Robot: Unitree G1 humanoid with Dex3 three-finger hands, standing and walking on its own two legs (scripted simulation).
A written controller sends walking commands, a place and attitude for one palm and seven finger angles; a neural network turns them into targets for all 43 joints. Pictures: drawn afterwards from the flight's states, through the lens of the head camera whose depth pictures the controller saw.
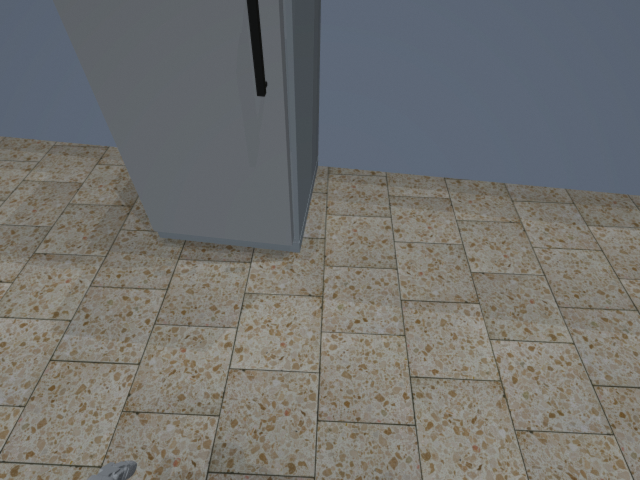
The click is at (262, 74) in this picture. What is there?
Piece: fridge door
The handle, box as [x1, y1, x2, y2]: [247, 0, 266, 96]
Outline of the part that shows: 247,0 257,95 264,96 266,82 264,80 257,0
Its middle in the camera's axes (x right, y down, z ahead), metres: -0.15 -0.50 +0.91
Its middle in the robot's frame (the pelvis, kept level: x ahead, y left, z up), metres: +1.02 +0.21 +0.13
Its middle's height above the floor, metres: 0.90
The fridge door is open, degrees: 0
